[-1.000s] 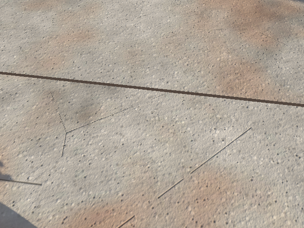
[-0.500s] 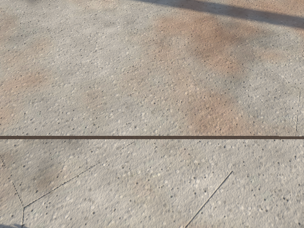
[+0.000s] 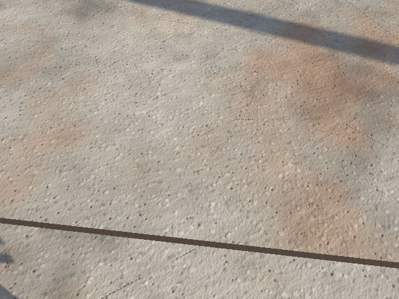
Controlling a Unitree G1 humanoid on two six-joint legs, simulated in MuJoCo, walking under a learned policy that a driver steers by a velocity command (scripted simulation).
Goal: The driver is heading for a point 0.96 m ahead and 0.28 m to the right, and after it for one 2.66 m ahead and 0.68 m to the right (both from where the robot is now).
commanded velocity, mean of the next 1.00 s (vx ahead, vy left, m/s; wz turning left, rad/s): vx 0.50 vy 0.00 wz -0.48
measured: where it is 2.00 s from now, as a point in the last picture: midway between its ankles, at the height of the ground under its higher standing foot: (315, 182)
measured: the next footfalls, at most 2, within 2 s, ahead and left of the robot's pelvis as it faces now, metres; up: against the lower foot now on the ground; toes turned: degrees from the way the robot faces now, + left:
left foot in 0.20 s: +0.30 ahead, +0.15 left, +0.00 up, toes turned -4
right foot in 0.74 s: +0.50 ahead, -0.17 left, +0.00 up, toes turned -26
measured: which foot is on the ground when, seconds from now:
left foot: up 0.00-0.18, down 0.20-0.74, up 0.76-1.00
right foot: down 0.00-0.20, up 0.22-0.72, down 0.74-1.00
